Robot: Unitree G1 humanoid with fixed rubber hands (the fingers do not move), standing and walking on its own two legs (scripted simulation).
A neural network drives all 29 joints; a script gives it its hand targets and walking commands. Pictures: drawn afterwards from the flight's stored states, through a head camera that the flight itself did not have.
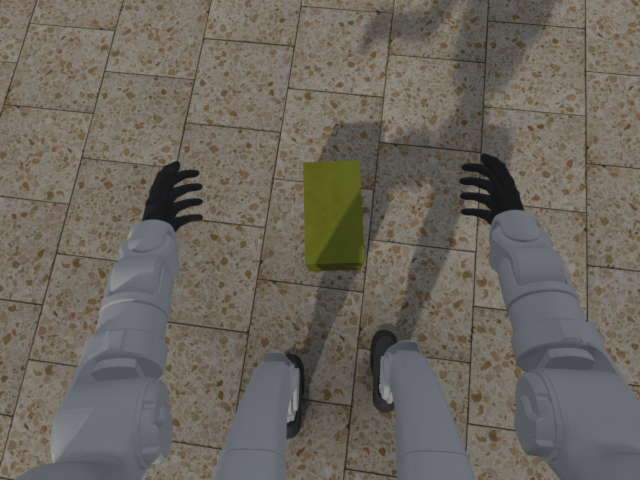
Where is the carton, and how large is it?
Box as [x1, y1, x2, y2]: [303, 160, 364, 270]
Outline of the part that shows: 359,160 303,163 305,264 309,270 360,269 364,262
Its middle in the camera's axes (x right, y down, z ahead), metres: +0.04 -0.06 +1.04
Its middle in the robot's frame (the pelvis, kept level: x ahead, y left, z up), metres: +0.54 +0.00 -0.62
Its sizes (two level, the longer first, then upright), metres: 0.266 0.146 0.145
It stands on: the floor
